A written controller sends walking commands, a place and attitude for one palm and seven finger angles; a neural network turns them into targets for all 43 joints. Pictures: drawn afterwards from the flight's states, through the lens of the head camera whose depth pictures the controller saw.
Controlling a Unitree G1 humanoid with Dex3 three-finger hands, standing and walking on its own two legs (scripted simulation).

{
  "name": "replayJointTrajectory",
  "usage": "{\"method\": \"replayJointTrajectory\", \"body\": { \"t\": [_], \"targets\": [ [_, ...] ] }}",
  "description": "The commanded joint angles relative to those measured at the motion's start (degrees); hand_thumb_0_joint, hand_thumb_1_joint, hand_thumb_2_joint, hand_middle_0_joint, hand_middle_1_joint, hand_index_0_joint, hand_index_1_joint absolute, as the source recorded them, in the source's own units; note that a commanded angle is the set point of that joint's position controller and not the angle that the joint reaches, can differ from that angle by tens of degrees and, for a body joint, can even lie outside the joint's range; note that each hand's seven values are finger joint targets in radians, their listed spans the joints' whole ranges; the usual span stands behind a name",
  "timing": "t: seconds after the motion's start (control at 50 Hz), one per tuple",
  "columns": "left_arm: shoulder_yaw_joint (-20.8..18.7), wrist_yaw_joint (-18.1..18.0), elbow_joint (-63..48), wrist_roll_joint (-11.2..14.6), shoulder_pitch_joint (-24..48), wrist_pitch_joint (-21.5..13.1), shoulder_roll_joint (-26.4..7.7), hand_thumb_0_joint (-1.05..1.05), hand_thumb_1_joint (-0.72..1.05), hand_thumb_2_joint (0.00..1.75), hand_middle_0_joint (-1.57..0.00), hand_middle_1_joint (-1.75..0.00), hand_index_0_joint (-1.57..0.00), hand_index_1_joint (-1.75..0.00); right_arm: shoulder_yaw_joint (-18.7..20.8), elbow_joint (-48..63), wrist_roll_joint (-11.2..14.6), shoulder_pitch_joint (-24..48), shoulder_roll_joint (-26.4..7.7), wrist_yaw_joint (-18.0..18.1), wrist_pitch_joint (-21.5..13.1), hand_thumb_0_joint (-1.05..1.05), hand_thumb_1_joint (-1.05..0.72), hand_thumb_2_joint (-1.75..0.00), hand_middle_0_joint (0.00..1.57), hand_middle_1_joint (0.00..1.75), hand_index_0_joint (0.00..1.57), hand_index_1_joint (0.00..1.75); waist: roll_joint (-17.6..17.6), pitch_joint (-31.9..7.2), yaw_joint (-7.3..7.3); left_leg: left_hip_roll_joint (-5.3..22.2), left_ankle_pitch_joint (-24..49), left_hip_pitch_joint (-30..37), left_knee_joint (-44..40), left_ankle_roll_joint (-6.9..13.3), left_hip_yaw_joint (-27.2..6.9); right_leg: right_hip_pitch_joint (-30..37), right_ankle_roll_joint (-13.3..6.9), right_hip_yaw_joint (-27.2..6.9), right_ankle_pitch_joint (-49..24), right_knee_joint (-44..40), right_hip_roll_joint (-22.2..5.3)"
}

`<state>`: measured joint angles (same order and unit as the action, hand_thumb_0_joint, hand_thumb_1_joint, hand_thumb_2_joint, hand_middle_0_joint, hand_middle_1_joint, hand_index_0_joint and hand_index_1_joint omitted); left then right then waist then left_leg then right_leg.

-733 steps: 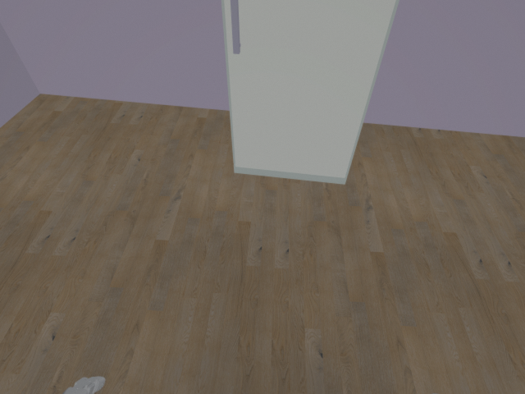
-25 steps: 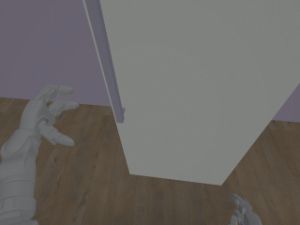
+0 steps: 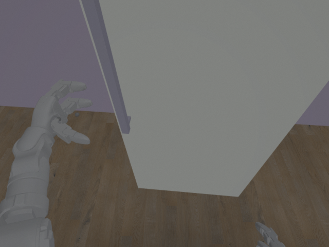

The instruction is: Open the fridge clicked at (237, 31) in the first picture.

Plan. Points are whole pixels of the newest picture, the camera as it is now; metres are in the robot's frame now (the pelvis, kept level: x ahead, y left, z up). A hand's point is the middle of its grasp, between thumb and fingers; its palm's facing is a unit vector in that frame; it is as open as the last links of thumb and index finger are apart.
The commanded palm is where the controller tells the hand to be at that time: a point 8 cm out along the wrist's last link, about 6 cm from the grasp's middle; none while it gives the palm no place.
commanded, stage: move the hooked fingers beside the handle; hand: left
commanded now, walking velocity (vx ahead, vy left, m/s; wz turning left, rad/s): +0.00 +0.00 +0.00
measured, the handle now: (112, 65) +0.48 +0.15 +0.19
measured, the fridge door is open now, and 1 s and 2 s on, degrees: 0 0 0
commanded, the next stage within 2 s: feel for the door with the fingertips in 1.20 s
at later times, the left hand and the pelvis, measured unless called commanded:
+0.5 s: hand (93, 101) +0.43 +0.20 +0.13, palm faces -0.07 -1.00 -0.02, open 14.0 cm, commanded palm +0.39 +0.26 +0.12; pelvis +0.00 +0.00 +0.00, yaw +0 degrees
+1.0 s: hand (89, 105) +0.42 +0.20 +0.12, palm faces -0.06 -1.00 -0.02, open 14.0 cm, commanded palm +0.39 +0.26 +0.12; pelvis +0.00 +0.00 +0.00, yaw +0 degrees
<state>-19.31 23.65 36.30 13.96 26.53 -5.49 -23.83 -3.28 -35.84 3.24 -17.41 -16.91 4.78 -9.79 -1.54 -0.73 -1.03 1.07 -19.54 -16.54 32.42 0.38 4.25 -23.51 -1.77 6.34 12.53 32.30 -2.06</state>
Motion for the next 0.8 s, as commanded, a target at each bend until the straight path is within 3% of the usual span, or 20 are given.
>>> {"method": "replayJointTrajectory", "body": {
  "t": [0.0,0.02,0.06,0.1,0.14,0.18,0.22,0.28,0.32,0.34,0.36,0.4,0.44,0.5,0.54,0.58,0.64,0.66,0.72,0.78],
  "targets": [
    [-3.9,-1.1,-11.0,0.7,24.5,-4.5,-15.0,0.0,-0.5,0.3,-0.3,-1.2,-0.3,-1.2,3.0,7.1,0.0,0.6,-7.6,0.7,-2.5,0.0,-0.9,-0.9,0.2,0.3,0.2,0.3,-0.4,-17.7,-0.6,-0.9,13.5,-1.6,-5.0,1.0,-3.5,14.3,0.3,-4.8,-12.2,-2.4,0.5],
    [-5.1,-1.2,-10.4,0.6,24.1,-4.7,-16.6,0.0,-0.5,0.3,-0.3,-1.2,-0.3,-1.2,3.2,7.0,-0.1,0.4,-7.9,0.5,-2.2,0.0,-0.9,-0.9,0.2,0.3,0.2,0.3,1.0,-17.9,-0.28,-0.6,14.5,-2.0,-4.7,1.2,-3.4,15.2,0.3,-5.0,-13.2,-2.2,0.5],
    [-5.4,-1.2,-10.5,0.4,24.1,-5.2,-16.5,0.0,-0.5,0.3,-0.3,-1.2,-0.3,-1.2,3.2,7.1,-0.2,0.1,-7.6,0.4,-2.0,0.0,-0.9,-0.9,0.2,0.3,0.2,0.3,-1.9,-19.4,0.1,-0.9,15.6,-1.6,-4.6,1.0,-3.3,15.8,0.1,-5.1,-14.6,-1.7,0.5],
    [-3.6,-1.1,-8.0,0.6,24.7,-5.1,-14.4,0.0,-0.5,0.3,-0.3,-1.2,-0.3,-1.2,3.1,6.8,-0.1,-0.1,-7.7,0.4,-1.8,0.0,-0.9,-0.9,0.2,0.3,0.2,0.3,0.1,-17.0,-0.82,-0.7,14.5,-2.3,-4.6,1.0,-3.4,13.9,0.3,-4.7,-13.7,-2.1,0.6],
    [-5.1,-1.1,-6.7,0.5,25.4,-5.3,-16.4,0.0,-0.5,0.3,-0.3,-1.2,-0.3,-1.2,3.3,6.5,0.0,-0.6,-8.0,0.2,-1.3,0.0,-0.9,-0.9,0.2,0.3,0.2,0.3,1.0,-17.3,-0.75,-0.7,14.9,-2.8,-4.5,1.2,-3.3,14.4,0.3,-4.9,-14.3,-1.8,0.7],
    [-3.1,-1.0,-6.1,0.2,28.0,-5.4,-14.8,0.0,-0.5,0.3,-0.3,-1.2,-0.3,-1.2,3.1,6.5,0.0,-0.6,-7.9,0.2,-1.0,0.0,-0.9,-0.9,0.2,0.3,0.2,0.3,-1.5,-17.0,-1.3,-0.9,13.7,-3.0,-4.3,1.0,-3.1,13.2,0.2,-5.0,-13.3,-1.8,0.6],
    [-2.9,-1.4,-5.3,-0.2,30.2,-6.0,-15.1,0.0,-0.5,0.3,-0.3,-1.2,-0.3,-1.2,3.3,6.2,-0.2,-1.3,-8.1,0.2,-0.7,0.0,-0.9,-0.9,0.2,0.3,0.2,0.3,0.4,-17.4,-1.7,-0.7,14.2,-3.0,-3.9,1.2,-3.5,12.8,0.2,-4.8,-13.2,-1.5,0.7],
    [-0.6,-1.7,-4.8,-0.5,33.4,-6.9,-12.8,0.0,-0.5,0.3,-0.3,-1.2,-0.3,-1.2,3.4,5.9,-0.2,-2.1,-7.8,0.1,-0.5,0.0,-0.9,-0.9,0.2,0.3,0.2,0.3,-1.8,-19.4,-2.18,-0.8,14.7,-1.6,-3.6,0.9,-3.8,11.8,0.0,-4.5,-13.2,-1.2,0.9],
    [-0.7,-2.4,-4.3,-0.7,33.7,-7.4,-13.0,0.0,-0.5,0.3,-0.3,-1.2,-0.3,-1.2,3.5,5.6,-0.3,-2.7,-8.1,0.0,-0.2,0.0,-0.9,-0.9,0.2,0.3,0.2,0.3,0.1,-20.4,-2.26,-0.6,16.8,-1.1,-3.2,1.0,-4.0,11.8,0.0,-4.3,-14.7,-0.7,1.0],
    [-0.2,-2.5,-2.8,-0.6,34.8,-7.4,-12.2,0.0,-0.5,0.3,-0.3,-1.2,-0.3,-1.2,3.5,5.3,-0.3,-2.6,-7.9,-0.1,-0.1,0.0,-0.9,-0.9,0.2,0.3,0.2,0.3,-0.7,-19.6,-2.67,-0.7,15.4,-1.6,-3.3,0.9,-3.8,11.4,0.2,-4.6,-14.0,-1.0,1.0],
    [-1.4,-2.9,-1.6,-0.8,35.3,-7.6,-13.6,0.0,-0.5,0.3,-0.3,-1.2,-0.3,-1.2,3.5,4.8,-0.3,-3.2,-8.1,-0.1,0.1,0.0,-0.9,-0.9,0.2,0.3,0.2,0.3,0.0,-19.5,-2.48,-0.7,15.2,-2.3,-3.4,0.8,-4.1,11.5,0.1,-4.4,-13.9,-0.9,1.0],
    [-1.5,-3.6,0.5,-1.3,33.9,-7.7,-13.2,0.0,-0.5,0.3,-0.3,-1.2,-0.3,-1.2,3.5,5.0,-0.4,-3.3,-8.1,-0.4,0.5,0.0,-0.9,-0.9,0.2,0.3,0.2,0.3,0.7,-19.1,-2.14,-0.8,14.8,-3.6,-3.3,0.9,-3.8,11.7,0.1,-4.4,-13.8,-0.6,0.9],
    [-4.2,-4.1,0.0,-1.8,32.1,-8.3,-16.2,0.0,-0.5,0.3,-0.3,-1.2,-0.3,-1.2,3.6,5.6,-0.6,-3.5,-8.1,-0.7,1.0,0.0,-0.9,-0.9,0.2,0.3,0.2,0.3,0.6,-21.2,-0.83,-0.9,16.7,-4.0,-3.4,1.0,-3.7,14.4,0.0,-4.8,-15.9,0.0,0.9],
    [-5.0,-4.1,-2.4,-1.9,29.0,-9.0,-16.6,0.0,-0.5,0.3,-0.3,-1.2,-0.3,-1.2,3.6,6.7,-0.6,-2.9,-7.8,-1.1,1.5,0.0,-0.9,-0.9,0.2,0.3,0.2,0.3,-0.6,-22.1,0.13,-0.9,18.3,-4.3,-3.4,0.9,-3.2,16.1,0.0,-5.1,-18.2,0.4,0.8],
    [-4.3,-3.7,-2.1,-1.1,27.5,-8.7,-15.0,0.0,-0.5,0.3,-0.3,-1.2,-0.3,-1.2,3.7,7.2,-0.4,-2.6,-7.8,-1.2,1.7,0.0,-0.9,-0.9,0.2,0.3,0.2,0.3,1.5,-20.3,-0.3,-0.6,17.9,-4.6,-3.6,1.2,-2.9,15.7,0.2,-5.0,-18.3,0.0,1.0],
    [-6.5,-3.3,-2.2,-0.9,27.8,-8.6,-17.9,0.0,-0.5,0.3,-0.3,-1.2,-0.3,-1.2,3.7,7.1,-0.3,-2.8,-8.2,-1.0,2.0,0.0,-0.9,-0.9,0.2,0.3,0.2,0.3,2.1,-20.0,-0.39,-0.7,14.9,-6.0,-3.8,1.3,-2.6,16.2,0.4,-5.6,-16.7,-0.4,0.9],
    [-4.4,-2.5,-4.6,-0.8,30.2,-8.7,-16.2,0.0,-0.5,0.3,-0.3,-1.2,-0.3,-1.2,3.7,7.4,-0.1,-2.3,-7.8,-0.7,2.0,0.0,-0.9,-0.9,0.2,0.3,0.2,0.3,-0.6,-19.5,-1.27,-0.8,14.4,-4.5,-3.8,1.5,-2.5,15.0,0.3,-5.6,-15.6,-0.8,1.0],
    [-4.9,-2.3,-5.7,-0.7,30.1,-8.9,-16.9,0.0,-0.5,0.3,-0.3,-1.2,-0.3,-1.2,3.8,7.4,-0.2,-2.4,-7.9,-0.6,1.9,0.0,-0.9,-0.9,0.2,0.3,0.2,0.3,-1.9,-20.5,-0.96,-0.9,14.1,-4.2,-3.7,1.4,-2.5,15.1,0.2,-5.8,-15.1,-0.9,1.0],
    [-0.2,-1.5,-5.7,0.0,32.8,-8.8,-11.9,0.0,-0.5,0.3,-0.3,-1.2,-0.3,-1.2,3.6,7.0,-0.1,-2.4,-7.7,-0.3,1.6,0.0,-0.9,-0.9,0.2,0.3,0.2,0.3,-0.5,-19.2,-2.79,-0.7,13.7,-2.8,-3.5,1.5,-2.9,12.7,0.2,-5.1,-14.3,-1.2,1.2],
    [-1.2,-1.7,-3.2,-0.1,33.9,-8.2,-13.4,0.0,-0.5,0.3,-0.3,-1.2,-0.3,-1.2,3.5,5.8,0.0,-2.7,-8.0,0.0,1.5,0.0,-0.9,-0.9,0.2,0.3,0.2,0.3,0.2,-18.5,-2.89,-0.9,11.6,-3.8,-3.6,1.3,-3.5,11.9,0.2,-5.0,-12.0,-1.5,1.2]
  ]
}}
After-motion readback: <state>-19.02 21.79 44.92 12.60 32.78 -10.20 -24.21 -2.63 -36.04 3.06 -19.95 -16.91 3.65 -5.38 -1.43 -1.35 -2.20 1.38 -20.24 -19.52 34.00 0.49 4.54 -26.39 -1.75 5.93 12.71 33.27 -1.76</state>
